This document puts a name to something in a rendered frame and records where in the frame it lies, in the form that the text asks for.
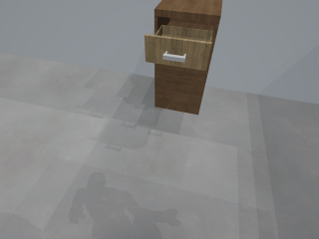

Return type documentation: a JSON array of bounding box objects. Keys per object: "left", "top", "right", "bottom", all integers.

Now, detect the cabinet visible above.
[{"left": 155, "top": 0, "right": 223, "bottom": 115}]

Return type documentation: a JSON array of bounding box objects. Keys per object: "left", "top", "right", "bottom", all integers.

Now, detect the drawer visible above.
[{"left": 145, "top": 25, "right": 213, "bottom": 71}]

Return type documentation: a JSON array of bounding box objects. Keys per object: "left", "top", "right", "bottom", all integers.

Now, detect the handle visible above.
[{"left": 162, "top": 51, "right": 186, "bottom": 63}]

